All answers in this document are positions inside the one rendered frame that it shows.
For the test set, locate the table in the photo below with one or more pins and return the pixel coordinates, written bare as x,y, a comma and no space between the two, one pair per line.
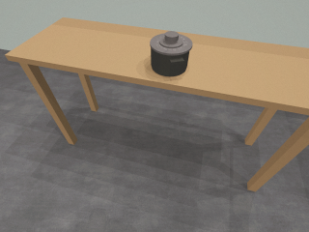
270,75

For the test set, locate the lid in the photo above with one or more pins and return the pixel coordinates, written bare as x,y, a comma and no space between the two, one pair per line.
180,47

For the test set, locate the knob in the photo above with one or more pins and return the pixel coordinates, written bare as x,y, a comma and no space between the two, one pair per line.
171,36

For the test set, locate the pot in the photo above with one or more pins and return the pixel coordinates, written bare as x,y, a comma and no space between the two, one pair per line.
169,65

